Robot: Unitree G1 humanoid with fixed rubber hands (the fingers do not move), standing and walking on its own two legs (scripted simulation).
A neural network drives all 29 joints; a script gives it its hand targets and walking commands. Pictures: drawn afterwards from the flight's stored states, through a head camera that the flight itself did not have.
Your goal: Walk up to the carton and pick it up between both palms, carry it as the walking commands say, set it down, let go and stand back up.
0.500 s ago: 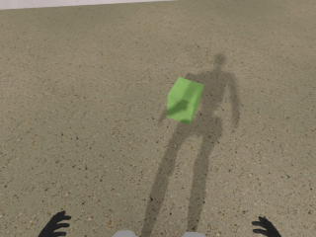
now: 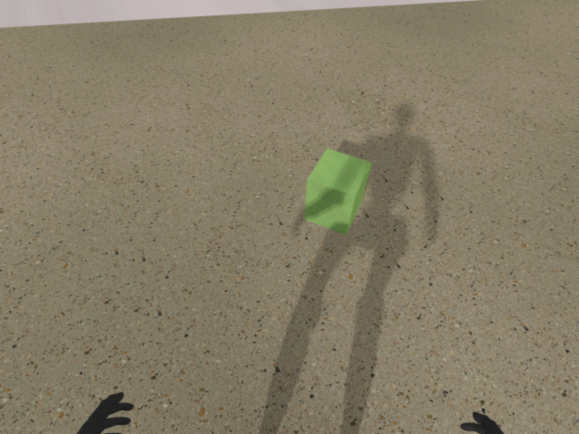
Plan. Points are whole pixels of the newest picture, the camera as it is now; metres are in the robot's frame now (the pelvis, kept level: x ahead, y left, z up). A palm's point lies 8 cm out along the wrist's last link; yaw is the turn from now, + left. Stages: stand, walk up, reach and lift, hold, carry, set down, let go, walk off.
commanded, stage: stand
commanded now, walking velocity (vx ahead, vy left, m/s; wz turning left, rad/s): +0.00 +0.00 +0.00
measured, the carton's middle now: (336, 191) +1.10 -0.19 -0.63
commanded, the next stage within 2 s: walk up in 1.02 s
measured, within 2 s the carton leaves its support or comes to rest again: neither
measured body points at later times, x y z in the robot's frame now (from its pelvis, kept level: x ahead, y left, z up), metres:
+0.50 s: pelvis +0.00 +0.00 +0.02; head +0.01 +0.00 +0.47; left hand +0.10 +0.29 -0.11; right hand +0.10 -0.29 -0.11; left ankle +0.01 +0.13 -0.72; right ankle +0.00 -0.11 -0.72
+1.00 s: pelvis +0.00 +0.00 +0.02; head +0.00 +0.00 +0.47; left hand +0.09 +0.30 -0.11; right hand +0.09 -0.29 -0.11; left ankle +0.01 +0.13 -0.72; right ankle +0.00 -0.11 -0.72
